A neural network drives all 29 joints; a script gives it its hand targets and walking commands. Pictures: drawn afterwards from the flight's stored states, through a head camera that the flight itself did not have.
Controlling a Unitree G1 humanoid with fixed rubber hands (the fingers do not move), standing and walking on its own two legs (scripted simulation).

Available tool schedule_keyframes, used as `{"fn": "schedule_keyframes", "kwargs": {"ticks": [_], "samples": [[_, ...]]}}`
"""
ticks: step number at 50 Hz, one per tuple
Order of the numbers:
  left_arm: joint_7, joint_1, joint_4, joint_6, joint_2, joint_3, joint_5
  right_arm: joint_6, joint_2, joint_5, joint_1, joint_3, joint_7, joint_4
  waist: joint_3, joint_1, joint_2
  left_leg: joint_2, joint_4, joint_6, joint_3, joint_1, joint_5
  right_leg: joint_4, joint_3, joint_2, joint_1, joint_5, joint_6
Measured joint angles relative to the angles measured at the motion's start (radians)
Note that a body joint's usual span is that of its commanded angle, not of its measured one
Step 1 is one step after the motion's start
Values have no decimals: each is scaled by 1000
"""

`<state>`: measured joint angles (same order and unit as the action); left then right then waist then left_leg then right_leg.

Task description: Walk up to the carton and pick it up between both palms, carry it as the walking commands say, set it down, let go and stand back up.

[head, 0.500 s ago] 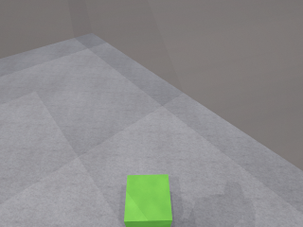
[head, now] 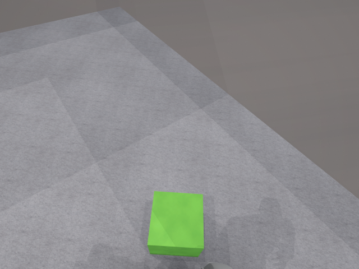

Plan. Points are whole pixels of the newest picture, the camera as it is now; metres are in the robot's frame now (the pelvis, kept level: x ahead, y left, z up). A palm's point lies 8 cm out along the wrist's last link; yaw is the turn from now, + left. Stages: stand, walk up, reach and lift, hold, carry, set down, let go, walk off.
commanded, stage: walk up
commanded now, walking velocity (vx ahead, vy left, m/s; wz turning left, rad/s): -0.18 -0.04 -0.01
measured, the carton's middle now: (176, 224) +0.39 +0.00 -0.65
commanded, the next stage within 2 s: stand in 0.64 s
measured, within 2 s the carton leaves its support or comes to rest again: neither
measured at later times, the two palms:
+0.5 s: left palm out of the picture +0.02 +0.20 -0.12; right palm out of the picture -0.04 -0.25 -0.13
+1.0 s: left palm out of the picture -0.06 +0.20 -0.13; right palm out of the picture -0.08 -0.22 -0.14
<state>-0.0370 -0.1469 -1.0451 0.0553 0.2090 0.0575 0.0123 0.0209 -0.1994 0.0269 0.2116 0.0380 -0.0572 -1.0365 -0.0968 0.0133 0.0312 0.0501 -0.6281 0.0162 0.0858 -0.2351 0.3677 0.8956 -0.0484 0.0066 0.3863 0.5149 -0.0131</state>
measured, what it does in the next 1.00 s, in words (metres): steps on the spot: right foot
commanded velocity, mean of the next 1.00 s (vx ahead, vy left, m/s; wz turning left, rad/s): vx -0.02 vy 0.00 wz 0.00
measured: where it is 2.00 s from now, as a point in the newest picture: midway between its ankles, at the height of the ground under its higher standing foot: outside the picture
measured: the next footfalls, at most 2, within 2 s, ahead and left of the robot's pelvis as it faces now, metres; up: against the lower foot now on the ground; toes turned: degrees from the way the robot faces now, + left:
right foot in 0.18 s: +0.01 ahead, -0.14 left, +0.00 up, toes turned +10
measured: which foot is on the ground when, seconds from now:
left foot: down 0.00-1.00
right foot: up 0.00-0.16, down 0.18-1.00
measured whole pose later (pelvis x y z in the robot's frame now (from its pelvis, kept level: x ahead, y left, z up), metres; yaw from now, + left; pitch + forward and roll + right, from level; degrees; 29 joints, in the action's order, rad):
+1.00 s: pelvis -0.06 -0.02 +0.01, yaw -2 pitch +0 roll +0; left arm -0.02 -0.30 -1.06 0.03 0.13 0.01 -0.02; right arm 0.03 -0.13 -0.03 0.32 0.01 -0.03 -1.07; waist 0.00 0.00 -0.03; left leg 0.02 -0.46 0.01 0.04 -0.22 0.27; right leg 0.46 -0.03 0.00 0.28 0.23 0.01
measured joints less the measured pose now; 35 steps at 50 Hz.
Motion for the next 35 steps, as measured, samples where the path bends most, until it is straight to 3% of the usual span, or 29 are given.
{"fn": "schedule_keyframes", "kwargs": {"ticks": [3, 6, 9, 12, 15, 18, 20, 21, 25, 35], "samples": [[2, -9, 11, 0, 21, 7, 2, 6, -2, -7, -4, 7, -6, 10, 14, 2, -1, 11, 7, -8, 8, -8, -12, 56, 13, 10, -5, 11, -13], [4, 8, 28, -1, 35, 10, -1, 4, -5, -10, -20, 10, -5, 20, 3, 7, -11, 23, -5, -20, 13, -31, -22, -22, 19, 6, -36, -6, -24], [6, 17, 42, -24, 30, -2, -1, 14, -14, -14, -27, 11, 7, 23, -5, 4, -30, 30, -37, -35, 19, -55, -19, -268, 19, -14, -121, -173, -11], [8, 23, 44, -39, -10, -11, 6, 34, -30, -28, -24, 6, 14, 25, -22, 23, -86, 16, -149, -27, -49, -91, 126, -278, -14, -1, -136, -190, 30], [8, 9, 33, -36, -45, -28, 16, 51, -38, -29, -5, 4, 27, 25, 1, 20, -117, -6, -192, -16, -79, -93, 141, -332, -22, 0, -157, -218, 38], [10, -6, 30, -28, -61, -35, 19, 50, -39, -29, 2, -5, 42, 10, 26, 17, -131, -6, -120, -16, -84, -47, 83, -372, -23, 8, -164, -248, 36], [12, -9, 21, -29, -64, -35, 13, 35, -33, -27, 13, -11, 41, 0, 38, 18, -133, -1, 22, -10, -83, 20, 2, -382, -29, 15, -166, -257, 34], [12, -7, 15, -30, -60, -33, 10, 26, -22, -26, 16, -12, 38, -12, 39, 17, -117, -9, 72, -11, -79, 42, -58, -379, -26, 8, -167, -257, 32], [16, -28, -4, -34, -45, -41, 2, 3, 21, -21, 41, -24, 37, -39, 66, -3, -46, -33, 174, -18, -43, 97, -98, -424, 11, -13, -186, -287, 26], [19, -101, -63, -55, -61, -42, -2, -28, 46, -20, 75, -24, 31, -88, 93, -14, -28, -28, 235, -22, -46, 128, -132, -510, 11, -4, -228, -337, 27]]}}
